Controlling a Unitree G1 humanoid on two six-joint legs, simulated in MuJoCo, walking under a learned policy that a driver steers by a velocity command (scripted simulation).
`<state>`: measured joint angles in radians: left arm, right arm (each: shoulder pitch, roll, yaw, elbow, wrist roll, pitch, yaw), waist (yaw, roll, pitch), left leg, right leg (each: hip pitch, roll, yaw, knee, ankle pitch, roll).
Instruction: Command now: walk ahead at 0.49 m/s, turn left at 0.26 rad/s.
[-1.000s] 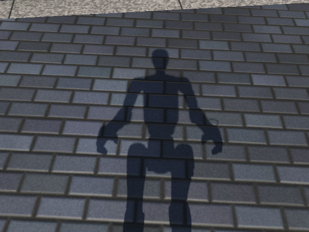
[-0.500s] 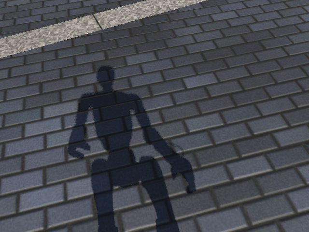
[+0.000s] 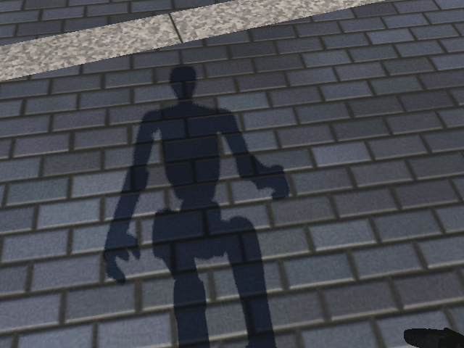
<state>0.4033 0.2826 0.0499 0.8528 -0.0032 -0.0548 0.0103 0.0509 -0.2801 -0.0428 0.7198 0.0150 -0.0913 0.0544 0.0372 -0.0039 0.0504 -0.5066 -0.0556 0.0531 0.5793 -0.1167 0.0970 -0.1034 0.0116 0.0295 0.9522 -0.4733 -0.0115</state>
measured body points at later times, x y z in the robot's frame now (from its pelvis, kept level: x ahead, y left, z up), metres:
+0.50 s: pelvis +0.25 -0.04 +0.01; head +0.29 -0.04 +0.46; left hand +0.39 +0.26 -0.06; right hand +0.40 -0.30 -0.11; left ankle +0.14 +0.07 -0.64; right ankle +0.38 -0.12 -0.72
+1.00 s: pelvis +0.28 +0.01 +0.02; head +0.30 +0.06 +0.47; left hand +0.25 +0.34 -0.09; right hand +0.57 -0.14 -0.04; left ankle +0.25 +0.10 -0.72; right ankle +0.37 -0.12 -0.63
